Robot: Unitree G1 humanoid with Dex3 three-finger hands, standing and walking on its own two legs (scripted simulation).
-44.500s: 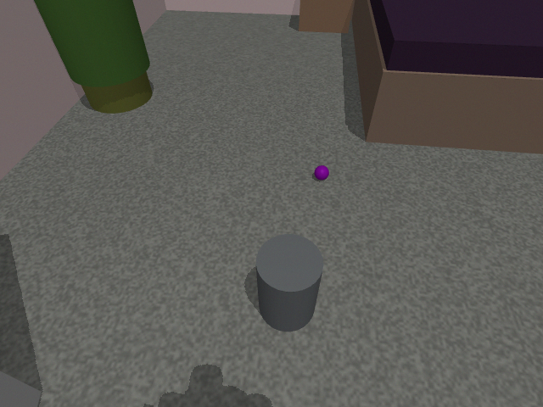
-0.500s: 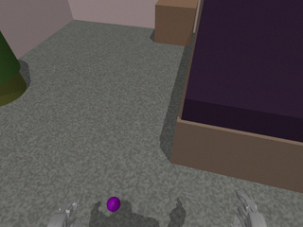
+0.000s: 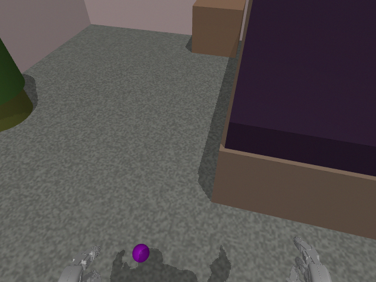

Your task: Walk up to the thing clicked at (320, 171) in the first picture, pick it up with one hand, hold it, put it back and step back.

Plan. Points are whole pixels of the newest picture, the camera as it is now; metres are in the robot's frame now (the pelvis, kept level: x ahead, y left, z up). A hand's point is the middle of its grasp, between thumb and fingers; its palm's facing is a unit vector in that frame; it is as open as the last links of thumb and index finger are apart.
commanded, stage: home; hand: left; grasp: from above
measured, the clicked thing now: (140, 253) +0.42 +0.23 -0.67
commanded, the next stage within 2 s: stand in 0.04 s
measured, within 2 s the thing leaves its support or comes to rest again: neither
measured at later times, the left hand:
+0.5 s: hand out of the picture +0.08 +0.25 -0.11, palm faces +0.04 -0.94 -0.34, open 7.4 cm
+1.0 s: hand out of the picture +0.02 +0.25 -0.10, palm faces +0.03 -0.94 -0.33, open 7.4 cm
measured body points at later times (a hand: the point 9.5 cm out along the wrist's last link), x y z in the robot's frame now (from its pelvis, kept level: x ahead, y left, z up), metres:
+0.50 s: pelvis -0.01 +0.01 +0.04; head +0.01 +0.02 +0.49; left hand +0.08 +0.30 -0.08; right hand +0.09 -0.27 -0.08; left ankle +0.02 +0.13 -0.68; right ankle -0.01 -0.14 -0.68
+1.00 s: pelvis -0.02 +0.02 +0.07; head -0.03 +0.02 +0.51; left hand +0.02 +0.30 -0.08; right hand +0.05 -0.26 -0.07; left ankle +0.02 +0.13 -0.68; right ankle -0.01 -0.14 -0.68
